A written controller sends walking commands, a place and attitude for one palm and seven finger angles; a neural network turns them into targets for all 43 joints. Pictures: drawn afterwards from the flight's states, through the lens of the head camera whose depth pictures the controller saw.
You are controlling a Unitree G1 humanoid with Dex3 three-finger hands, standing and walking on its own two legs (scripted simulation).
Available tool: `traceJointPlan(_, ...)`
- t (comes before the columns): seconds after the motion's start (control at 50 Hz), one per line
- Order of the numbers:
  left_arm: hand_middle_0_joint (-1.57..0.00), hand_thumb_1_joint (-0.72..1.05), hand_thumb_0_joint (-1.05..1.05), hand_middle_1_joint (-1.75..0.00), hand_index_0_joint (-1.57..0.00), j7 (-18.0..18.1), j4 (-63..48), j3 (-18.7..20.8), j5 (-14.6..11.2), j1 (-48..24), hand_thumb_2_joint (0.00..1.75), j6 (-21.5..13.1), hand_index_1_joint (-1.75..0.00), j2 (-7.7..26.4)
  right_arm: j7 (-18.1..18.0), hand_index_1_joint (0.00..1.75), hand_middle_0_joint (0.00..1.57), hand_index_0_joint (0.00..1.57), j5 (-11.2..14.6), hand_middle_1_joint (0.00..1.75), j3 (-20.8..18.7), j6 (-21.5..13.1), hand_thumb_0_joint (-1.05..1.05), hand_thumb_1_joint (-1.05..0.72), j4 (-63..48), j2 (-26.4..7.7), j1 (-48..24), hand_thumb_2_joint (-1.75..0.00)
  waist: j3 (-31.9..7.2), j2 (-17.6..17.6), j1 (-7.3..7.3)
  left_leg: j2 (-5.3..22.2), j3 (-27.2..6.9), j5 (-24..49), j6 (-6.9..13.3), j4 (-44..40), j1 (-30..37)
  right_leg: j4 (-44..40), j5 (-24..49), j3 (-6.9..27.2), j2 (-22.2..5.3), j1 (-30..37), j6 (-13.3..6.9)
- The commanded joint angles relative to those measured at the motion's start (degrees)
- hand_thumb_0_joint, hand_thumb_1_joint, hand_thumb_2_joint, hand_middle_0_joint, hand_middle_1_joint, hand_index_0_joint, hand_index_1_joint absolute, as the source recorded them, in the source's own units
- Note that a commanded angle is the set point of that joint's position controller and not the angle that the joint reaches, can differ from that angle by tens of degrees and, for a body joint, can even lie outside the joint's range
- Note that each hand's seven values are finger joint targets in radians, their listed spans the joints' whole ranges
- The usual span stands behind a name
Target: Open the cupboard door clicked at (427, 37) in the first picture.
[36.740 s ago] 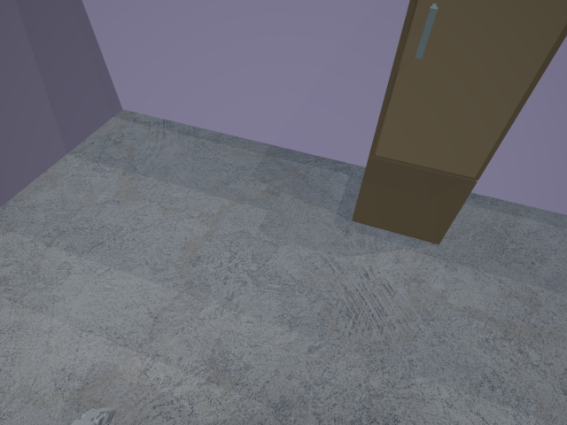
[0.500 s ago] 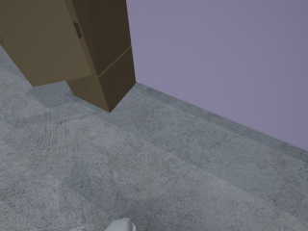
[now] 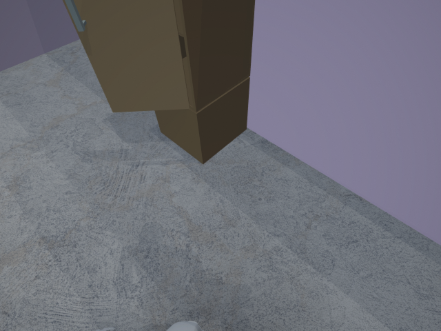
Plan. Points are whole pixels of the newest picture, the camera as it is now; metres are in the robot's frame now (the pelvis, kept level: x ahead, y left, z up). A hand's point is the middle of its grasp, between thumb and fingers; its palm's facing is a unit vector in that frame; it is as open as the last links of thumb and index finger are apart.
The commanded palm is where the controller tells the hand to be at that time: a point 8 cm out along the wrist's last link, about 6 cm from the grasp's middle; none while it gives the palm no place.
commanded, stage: take the last steps up to it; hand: left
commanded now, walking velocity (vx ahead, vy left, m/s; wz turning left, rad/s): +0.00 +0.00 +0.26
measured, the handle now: (75, 7) +0.99 +0.54 +0.12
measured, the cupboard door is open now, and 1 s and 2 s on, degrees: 46 46 46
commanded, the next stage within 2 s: come to a stop and stand still in 1.48 s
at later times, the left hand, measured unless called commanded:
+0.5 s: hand out of the picture +0.10 +0.23 -0.15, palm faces +0.15 -0.96 -0.22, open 7.4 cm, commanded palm none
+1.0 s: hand out of the picture +0.10 +0.28 -0.18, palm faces +0.31 -0.93 -0.17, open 7.4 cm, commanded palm none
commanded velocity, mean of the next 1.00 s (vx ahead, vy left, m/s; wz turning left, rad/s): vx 0.28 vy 0.13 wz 0.13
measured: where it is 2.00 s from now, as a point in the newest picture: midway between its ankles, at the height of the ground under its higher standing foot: (182, 264)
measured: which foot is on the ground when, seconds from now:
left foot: up 0.00-0.22, down 0.24-0.56, up 0.58-0.94, down 0.96-1.00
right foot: down 0.00-0.24, up 0.26-0.54, down 0.56-0.96, up 0.98-1.00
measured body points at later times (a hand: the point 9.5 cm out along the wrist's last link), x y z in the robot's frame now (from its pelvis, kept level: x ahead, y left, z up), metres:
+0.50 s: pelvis +0.06 +0.03 +0.01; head +0.09 +0.03 +0.46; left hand +0.10 +0.29 -0.13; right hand +0.08 -0.20 -0.15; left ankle +0.00 +0.12 -0.73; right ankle +0.10 -0.10 -0.69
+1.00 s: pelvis +0.21 +0.13 -0.01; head +0.24 +0.15 +0.44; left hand +0.08 +0.33 -0.16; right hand +0.38 -0.09 -0.14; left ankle +0.25 +0.25 -0.73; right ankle +0.13 -0.07 -0.70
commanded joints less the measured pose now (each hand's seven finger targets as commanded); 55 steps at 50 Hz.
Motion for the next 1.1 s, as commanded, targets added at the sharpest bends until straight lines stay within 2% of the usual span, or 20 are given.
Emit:
traceJointPlan(0.0,-0.20,0.90,0.00,-0.30,-0.20,0.8,-3.4,2.0,-0.3,0.5,0.90,-1.5,-0.30,9.6,0.0,0.30,0.20,0.20,0.3,0.30,-1.5,-1.1,0.00,-0.90,-3.9,-4.6,-2.1,-0.90,-2.3,-16.2,-0.14,2.1,1.2,-1.1,-0.9,16.9,-6.2,-17.2,18.0,11.0,-15.0,3.4,-8.6)
traceJointPlan(0.08,-0.20,0.90,0.00,-0.30,-0.20,0.8,-1.6,2.3,0.2,4.1,0.90,-1.9,-0.30,9.9,0.2,0.30,0.20,0.20,0.8,0.30,-0.3,-2.0,0.00,-0.90,-3.2,-1.6,-3.4,-0.90,-4.6,-13.8,1.58,1.3,5.6,-2.1,-1.5,-0.5,-1.4,-13.0,30.5,6.0,-14.1,9.6,-8.2)
traceJointPlan(0.16,-0.20,0.90,0.00,-0.30,-0.20,-0.1,0.3,3.2,-0.4,5.3,0.90,-1.9,-0.30,11.4,0.3,0.30,0.20,0.20,0.2,0.30,0.2,-3.5,0.00,-0.90,-1.4,-2.1,1.0,-0.90,-5.7,-10.8,0.50,-0.2,8.6,7.6,-0.7,-20.7,10.5,-9.8,11.4,4.6,-13.6,5.8,-4.6)
traceJointPlan(0.18,-0.20,0.90,0.00,-0.30,-0.20,-0.5,-0.1,3.1,-0.8,4.2,0.90,-1.6,-0.30,10.2,0.1,0.30,0.20,0.20,0.1,0.30,-0.2,-4.1,0.00,-0.90,-0.7,-4.4,4.0,-0.90,-6.3,-5.1,-1.19,1.8,5.4,9.5,0.5,-26.4,17.3,-4.9,2.6,2.5,-11.7,-0.4,-2.4)
traceJointPlan(0.22,-0.20,0.90,0.00,-0.30,-0.20,-1.2,-3.8,1.7,-0.8,-1.0,0.90,-1.1,-0.30,4.6,-0.9,0.30,0.20,0.20,-1.0,0.30,-2.4,-4.1,0.00,-0.90,0.3,-13.3,12.0,-0.90,-5.3,17.7,-5.26,21.7,-22.1,6.8,12.3,-35.7,24.3,20.2,-18.6,-4.9,-0.3,-20.8,2.2)
traceJointPlan(0.24,-0.20,0.90,0.00,-0.30,-0.20,-1.3,-5.0,1.6,-0.6,-5.5,0.90,-1.2,-0.30,5.3,-1.3,0.30,0.20,0.20,-0.9,0.30,-2.3,-4.0,0.00,-0.90,0.9,-12.8,13.1,-0.90,-2.8,10.8,-5.88,23.3,-22.2,4.3,15.3,-36.0,21.6,27.0,-16.8,-0.3,-2.0,-23.4,1.2)
traceJointPlan(0.3,-0.20,0.90,0.00,-0.30,-0.20,-2.0,-2.3,1.8,-0.2,-5.2,0.90,-1.6,-0.30,4.3,-1.8,0.30,0.20,0.20,-0.7,0.30,-0.6,-5.7,0.00,-0.90,0.2,-7.6,8.8,-0.90,-0.9,7.0,-2.40,16.9,-16.1,8.9,12.9,-35.9,16.6,30.9,-6.4,3.1,-3.6,-22.7,0.3)
traceJointPlan(0.44,-0.20,0.90,0.00,-0.30,-0.20,-2.5,-0.6,0.9,-0.5,-3.7,0.90,-2.2,-0.30,2.5,-1.5,0.30,0.20,0.20,-0.5,0.30,-0.2,-6.4,0.00,-0.90,2.7,-7.2,9.0,-0.90,-3.2,4.3,-0.73,12.9,-7.0,19.1,12.1,-33.2,15.1,7.2,-4.3,-2.5,-0.2,-7.5,0.9)
traceJointPlan(0.5,-0.20,0.90,0.00,-0.30,-0.20,-2.3,2.3,2.0,-0.4,4.4,0.90,-2.6,-0.30,3.9,-1.2,0.30,0.20,0.20,-0.1,0.30,-0.2,-5.9,0.00,-0.90,2.9,-6.6,6.3,-0.90,-3.0,0.9,3.71,9.0,-3.6,9.6,8.6,-25.8,3.5,-4.7,2.9,-2.9,0.6,10.7,0.5)
traceJointPlan(0.52,-0.20,0.90,0.00,-0.30,-0.20,-1.8,3.8,3.0,0.0,10.1,0.90,-3.1,-0.30,7.4,-0.9,0.30,0.20,0.20,0.4,0.30,0.1,-6.0,0.00,-0.90,2.4,-4.7,5.9,-0.90,-4.5,-7.3,6.34,4.0,1.0,3.9,5.7,-16.0,-5.4,-11.0,-2.4,4.6,-5.3,22.0,-1.0)
traceJointPlan(0.54,-0.20,0.90,0.00,-0.30,-0.20,-1.2,4.9,4.3,0.3,15.4,0.90,-3.6,-0.30,13.6,-0.4,0.30,0.20,0.20,0.8,0.30,0.4,-6.1,0.00,-0.90,0.8,-1.8,6.2,-0.90,-6.1,-23.7,8.22,-2.0,6.7,-6.2,2.3,1.5,-15.9,-21.3,-11.0,27.2,-22.5,28.7,-6.9)
traceJointPlan(0.56,-0.20,0.90,0.00,-0.30,-0.20,-0.6,4.7,4.3,-0.5,15.3,0.90,-3.3,-0.30,13.9,-0.3,0.30,0.20,0.20,-0.2,0.30,-0.4,-5.4,0.00,-0.90,-0.1,-5.3,3.5,-0.90,-2.5,-18.4,7.58,1.6,1.6,-7.9,1.6,13.1,-17.7,-26.9,-17.8,34.4,-28.0,20.5,-10.9)
traceJointPlan(0.58,-0.20,0.90,0.00,-0.30,-0.20,-0.3,3.5,3.9,-0.8,10.9,0.90,-3.3,-0.30,11.8,0.1,0.30,0.20,0.20,-0.6,0.30,-0.6,-5.2,0.00,-0.90,-0.1,-5.2,2.5,-0.90,2.2,-12.8,5.24,4.7,-0.4,-1.0,1.4,16.4,-18.5,-27.8,-21.1,30.1,-26.0,14.0,-11.3)
traceJointPlan(0.62,-0.20,0.90,0.00,-0.30,-0.20,-0.2,2.6,2.3,-0.5,5.5,0.90,-3.9,-0.30,7.3,0.7,0.30,0.20,0.20,-0.6,0.30,-0.6,-3.9,0.00,-0.90,1.5,-2.8,2.6,-0.90,4.1,-14.4,1.52,6.8,-0.1,7.2,0.3,18.8,-13.9,-28.1,-16.4,19.6,-20.5,2.5,-7.1)
traceJointPlan(0.68,-0.20,0.90,0.00,-0.30,-0.20,-0.3,3.6,1.9,-0.6,6.5,0.90,-5.3,-0.30,5.4,1.6,0.30,0.20,0.20,-0.5,0.30,-0.2,-3.7,0.00,-0.90,2.1,-0.6,3.6,-0.90,0.9,-10.6,0.54,7.6,3.4,13.5,-1.4,12.6,-11.4,-27.0,1.4,7.0,-16.8,5.1,-5.7)
traceJointPlan(0.84,-0.20,0.90,0.00,-0.30,-0.20,-0.7,8.2,2.5,0.2,10.6,0.90,-5.5,-0.30,8.6,2.7,0.30,0.20,0.20,0.0,0.30,0.6,-5.4,0.00,-0.90,-1.0,1.2,-2.6,-0.90,-1.6,-12.9,2.68,4.5,9.8,13.5,-1.2,-13.7,-1.6,-20.4,15.4,-0.3,-15.9,10.1,-5.2)
traceJointPlan(0.9,-0.20,0.90,0.00,-0.30,-0.20,-1.0,7.9,2.5,-0.1,8.6,0.90,-4.6,-0.30,7.6,1.7,0.30,0.20,0.20,-0.4,0.30,-0.3,-6.4,0.00,-0.90,2.3,-3.8,8.8,-0.90,-5.1,-5.3,-3.24,2.6,11.8,14.0,0.4,-22.3,19.0,-6.2,13.6,-5.0,-11.8,1.3,-2.6)
traceJointPlan(0.94,-0.20,0.90,0.00,-0.30,-0.20,-1.3,4.9,1.0,-0.6,8.3,0.90,-4.2,-0.30,2.1,-0.3,0.30,0.20,0.20,-0.9,0.30,-2.9,-6.7,0.00,-0.90,4.9,-14.0,22.3,-0.90,-13.6,18.7,-7.80,22.2,-16.3,9.8,9.0,-30.7,33.8,26.4,-17.5,-7.1,-0.2,-17.8,0.7)
traceJointPlan(0.98,-0.20,0.90,0.00,-0.30,-0.20,-1.1,3.4,1.0,-0.4,2.2,0.90,-4.2,-0.30,1.5,-1.3,0.30,0.20,0.20,-0.9,0.30,-2.0,-6.5,0.00,-0.90,4.3,-11.4,18.0,-0.90,-8.0,8.4,-6.38,23.3,-14.4,10.1,11.8,-33.7,26.0,39.3,-12.3,0.6,-3.3,-23.6,-1.9)
traceJointPlan(1.08,-0.20,0.90,0.00,-0.30,-0.20,-2.0,5.7,0.9,-0.2,4.8,0.90,-2.7,-0.30,0.1,-1.9,0.30,0.20,0.20,-0.6,0.30,0.4,-8.5,0.00,-0.90,3.4,-4.2,10.2,-0.90,-3.6,3.7,-0.44,18.2,-1.7,24.2,10.2,-36.5,16.4,31.7,-0.5,1.5,-5.1,-18.9,-0.8)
